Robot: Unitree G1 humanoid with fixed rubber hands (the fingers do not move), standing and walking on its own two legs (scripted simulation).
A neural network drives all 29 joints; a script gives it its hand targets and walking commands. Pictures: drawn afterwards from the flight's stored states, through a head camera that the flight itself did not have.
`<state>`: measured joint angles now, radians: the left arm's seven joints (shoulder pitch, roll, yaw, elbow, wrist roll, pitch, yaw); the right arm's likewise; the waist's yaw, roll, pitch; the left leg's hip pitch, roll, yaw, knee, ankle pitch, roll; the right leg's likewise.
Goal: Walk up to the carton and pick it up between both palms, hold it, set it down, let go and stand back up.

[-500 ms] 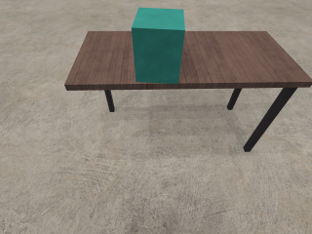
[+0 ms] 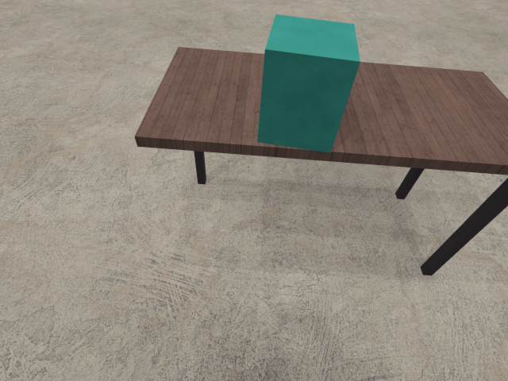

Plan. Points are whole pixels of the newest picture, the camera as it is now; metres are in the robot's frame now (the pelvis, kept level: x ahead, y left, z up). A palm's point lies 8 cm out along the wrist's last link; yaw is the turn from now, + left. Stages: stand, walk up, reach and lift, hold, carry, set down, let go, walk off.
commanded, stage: walk up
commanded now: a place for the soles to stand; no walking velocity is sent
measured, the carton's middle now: (303, 85) +0.81 -0.08 +0.06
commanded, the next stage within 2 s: none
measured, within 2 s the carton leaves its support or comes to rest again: neither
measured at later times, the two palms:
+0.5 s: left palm (103, 305) +0.26 +0.28 -0.08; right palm (458, 349) +0.23 -0.36 -0.10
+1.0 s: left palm (135, 239) +0.41 +0.28 -0.10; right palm (446, 278) +0.37 -0.39 -0.11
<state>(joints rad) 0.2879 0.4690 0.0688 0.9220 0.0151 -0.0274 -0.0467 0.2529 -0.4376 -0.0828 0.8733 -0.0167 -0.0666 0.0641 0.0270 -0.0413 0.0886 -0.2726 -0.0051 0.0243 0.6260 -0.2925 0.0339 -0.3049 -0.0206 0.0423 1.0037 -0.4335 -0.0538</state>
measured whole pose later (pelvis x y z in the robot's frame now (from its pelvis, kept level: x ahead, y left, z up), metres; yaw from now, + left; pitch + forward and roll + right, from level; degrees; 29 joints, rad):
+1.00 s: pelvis +0.32 -0.05 -0.02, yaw -1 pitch -3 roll -1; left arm 0.27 0.44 0.06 0.81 0.01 -0.09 -0.04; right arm 0.33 -0.47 -0.06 0.79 0.00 -0.04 0.02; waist -0.01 0.03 0.12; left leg -0.40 0.05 -0.05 1.06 -0.51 0.03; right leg -0.41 -0.02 -0.07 0.74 -0.26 -0.02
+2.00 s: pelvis +0.39 -0.04 +0.02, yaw +1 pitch -2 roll +0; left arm 0.05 0.37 0.00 1.17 0.00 -0.03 -0.01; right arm 0.04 -0.37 0.00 1.15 -0.01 0.00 0.02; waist 0.00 0.01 0.06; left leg -0.18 0.04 -0.01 0.37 -0.16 -0.03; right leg -0.12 -0.04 -0.08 0.35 -0.19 0.02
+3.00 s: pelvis +0.39 -0.04 +0.02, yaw -3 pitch -6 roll +0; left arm 0.20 0.30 0.08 0.29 0.01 0.50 0.01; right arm 0.22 -0.29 -0.08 0.56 0.01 0.04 0.06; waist 0.02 -0.05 0.13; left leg -0.10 0.06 0.07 0.42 -0.22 -0.04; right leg -0.10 -0.02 0.00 0.44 -0.24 0.02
